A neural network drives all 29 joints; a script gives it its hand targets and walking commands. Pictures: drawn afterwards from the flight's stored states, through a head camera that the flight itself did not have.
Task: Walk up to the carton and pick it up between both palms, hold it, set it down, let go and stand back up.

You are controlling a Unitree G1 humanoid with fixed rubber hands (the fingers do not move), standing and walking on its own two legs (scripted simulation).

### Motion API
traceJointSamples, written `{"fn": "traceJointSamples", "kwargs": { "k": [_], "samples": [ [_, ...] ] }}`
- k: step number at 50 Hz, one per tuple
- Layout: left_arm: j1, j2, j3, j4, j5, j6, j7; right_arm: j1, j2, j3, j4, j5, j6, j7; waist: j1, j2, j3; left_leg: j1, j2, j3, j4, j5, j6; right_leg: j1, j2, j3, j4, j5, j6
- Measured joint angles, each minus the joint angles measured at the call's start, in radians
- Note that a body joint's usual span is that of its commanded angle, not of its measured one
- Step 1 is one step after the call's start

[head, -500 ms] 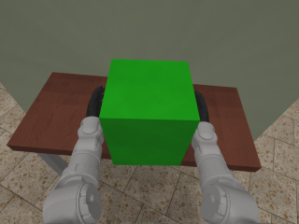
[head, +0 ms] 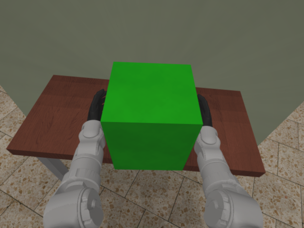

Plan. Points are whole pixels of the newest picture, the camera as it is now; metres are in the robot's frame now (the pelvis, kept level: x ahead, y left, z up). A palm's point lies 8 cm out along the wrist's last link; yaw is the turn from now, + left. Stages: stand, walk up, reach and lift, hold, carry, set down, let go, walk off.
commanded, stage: reach and lift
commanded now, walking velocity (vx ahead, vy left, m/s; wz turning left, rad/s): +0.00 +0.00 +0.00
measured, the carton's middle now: (150, 120) +0.40 +0.05 +0.04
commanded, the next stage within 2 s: none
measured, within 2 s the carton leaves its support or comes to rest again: leaves its support in 0.36 s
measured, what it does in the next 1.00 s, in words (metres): stands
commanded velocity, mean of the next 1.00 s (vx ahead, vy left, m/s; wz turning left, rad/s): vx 0.00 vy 0.00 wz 0.00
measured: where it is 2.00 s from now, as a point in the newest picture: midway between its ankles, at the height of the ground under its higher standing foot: outside the picture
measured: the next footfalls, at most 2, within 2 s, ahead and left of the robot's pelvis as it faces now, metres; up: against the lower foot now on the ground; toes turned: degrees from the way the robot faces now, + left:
none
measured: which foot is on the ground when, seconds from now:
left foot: down 0.00-1.00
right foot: down 0.00-1.00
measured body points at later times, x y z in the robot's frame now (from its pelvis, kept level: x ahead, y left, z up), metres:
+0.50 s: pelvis -0.01 +0.00 +0.00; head +0.02 +0.02 +0.45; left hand +0.39 +0.19 +0.08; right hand +0.41 -0.11 +0.07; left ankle -0.01 +0.13 -0.75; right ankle -0.01 -0.12 -0.75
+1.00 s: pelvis -0.03 +0.00 +0.00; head +0.02 +0.03 +0.44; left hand +0.39 +0.18 +0.07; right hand +0.40 -0.12 +0.08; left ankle -0.01 +0.12 -0.75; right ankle -0.01 -0.12 -0.75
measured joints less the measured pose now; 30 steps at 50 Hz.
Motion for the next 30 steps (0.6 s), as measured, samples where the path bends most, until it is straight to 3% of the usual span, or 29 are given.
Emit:
{"fn": "traceJointSamples", "kwargs": {
  "k": [13, 30],
  "samples": [
    [-0.002, 0.010, -0.019, 0.020, -0.022, -0.012, 0.005, 0.007, -0.001, 0.011, 0.004, 0.002, -0.014, -0.010, -0.005, -0.002, -0.020, -0.020, -0.001, -0.002, 0.000, 0.004, 0.001, -0.017, -0.001, -0.003, -0.003, 0.005, 0.001],
    [-0.053, 0.013, 0.002, 0.109, 0.002, -0.183, 0.015, -0.029, -0.039, -0.021, 0.120, -0.046, -0.226, -0.047, -0.008, -0.034, -0.069, -0.062, 0.000, 0.009, -0.009, 0.032, 0.000, -0.068, -0.001, 0.007, -0.004, 0.032, 0.000]
  ]
}}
